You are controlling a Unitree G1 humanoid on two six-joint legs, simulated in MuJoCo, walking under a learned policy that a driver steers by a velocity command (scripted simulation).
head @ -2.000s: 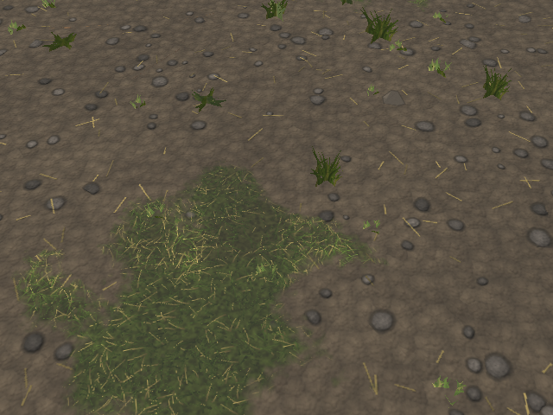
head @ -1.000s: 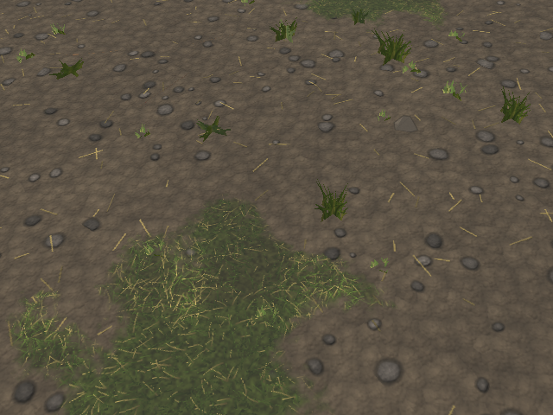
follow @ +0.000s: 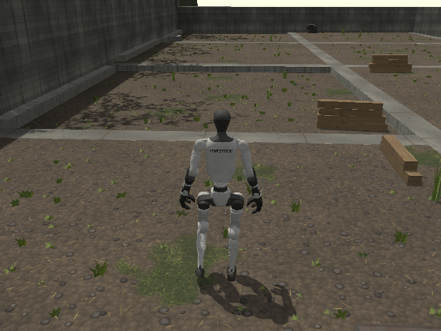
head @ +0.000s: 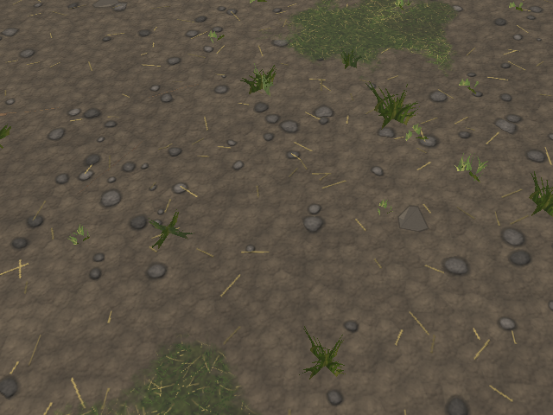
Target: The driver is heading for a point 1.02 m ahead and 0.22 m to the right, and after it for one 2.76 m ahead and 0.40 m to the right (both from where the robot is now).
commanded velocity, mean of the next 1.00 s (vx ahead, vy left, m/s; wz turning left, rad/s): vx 0.50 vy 0.00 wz -0.17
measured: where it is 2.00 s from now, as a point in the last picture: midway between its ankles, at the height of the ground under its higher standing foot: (340, 233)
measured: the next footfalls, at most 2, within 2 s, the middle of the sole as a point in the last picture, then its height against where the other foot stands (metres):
left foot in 0.38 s outside the picture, level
right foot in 0.96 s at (333, 333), level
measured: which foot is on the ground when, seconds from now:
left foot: up 0.00-0.36, down 0.38-0.96, up 0.98-1.00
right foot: down 0.00-0.40, up 0.42-0.94, down 0.96-1.00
